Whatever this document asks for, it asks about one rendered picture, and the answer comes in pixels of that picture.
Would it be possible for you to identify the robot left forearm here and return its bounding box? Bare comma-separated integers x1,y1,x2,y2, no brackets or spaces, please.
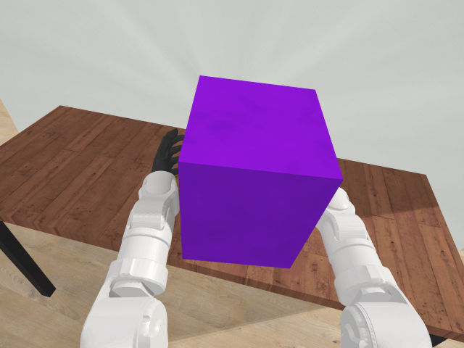
80,171,180,348

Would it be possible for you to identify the robot right forearm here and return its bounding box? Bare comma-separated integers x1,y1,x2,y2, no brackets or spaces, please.
315,188,433,348

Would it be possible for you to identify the table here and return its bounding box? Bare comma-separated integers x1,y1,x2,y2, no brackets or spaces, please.
0,105,464,347

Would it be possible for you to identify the robot right upper arm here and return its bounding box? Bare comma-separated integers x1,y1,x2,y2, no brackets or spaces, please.
340,302,431,348

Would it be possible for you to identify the carton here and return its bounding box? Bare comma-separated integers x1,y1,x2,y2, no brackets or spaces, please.
178,75,343,269

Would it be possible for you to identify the robot left hand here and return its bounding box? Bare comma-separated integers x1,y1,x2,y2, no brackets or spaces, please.
152,128,185,175

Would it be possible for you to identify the robot left upper arm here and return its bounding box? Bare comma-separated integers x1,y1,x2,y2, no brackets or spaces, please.
81,297,168,348

